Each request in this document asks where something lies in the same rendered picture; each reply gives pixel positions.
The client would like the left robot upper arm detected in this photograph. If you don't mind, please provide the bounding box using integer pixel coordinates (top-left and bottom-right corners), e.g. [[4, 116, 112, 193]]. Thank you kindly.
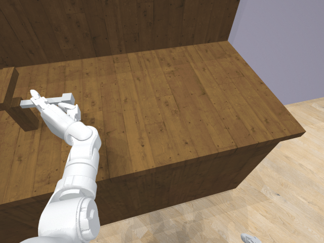
[[20, 196, 100, 243]]

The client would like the left robot forearm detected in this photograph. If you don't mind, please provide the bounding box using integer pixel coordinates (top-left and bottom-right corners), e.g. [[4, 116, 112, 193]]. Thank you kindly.
[[38, 121, 101, 236]]

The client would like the tap lever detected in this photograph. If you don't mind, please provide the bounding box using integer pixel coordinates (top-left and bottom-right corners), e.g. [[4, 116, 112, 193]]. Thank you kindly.
[[20, 93, 75, 108]]

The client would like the robot left hand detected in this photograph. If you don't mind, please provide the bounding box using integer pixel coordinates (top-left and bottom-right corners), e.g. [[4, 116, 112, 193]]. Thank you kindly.
[[30, 90, 81, 140]]

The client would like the counter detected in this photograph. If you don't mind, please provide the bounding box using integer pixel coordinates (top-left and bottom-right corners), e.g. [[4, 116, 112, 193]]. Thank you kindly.
[[0, 0, 306, 243]]

